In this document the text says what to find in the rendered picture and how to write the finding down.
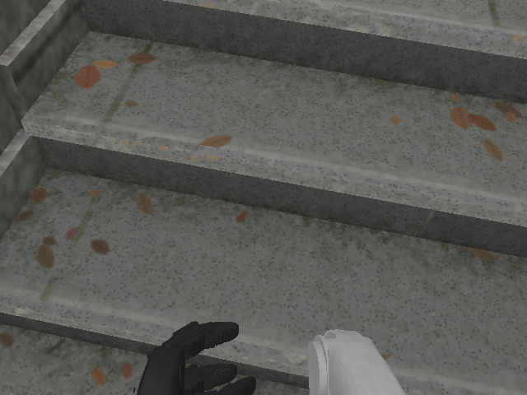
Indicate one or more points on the robot right thigh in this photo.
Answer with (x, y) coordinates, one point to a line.
(346, 363)

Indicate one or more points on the left robot hand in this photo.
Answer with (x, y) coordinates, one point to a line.
(165, 372)

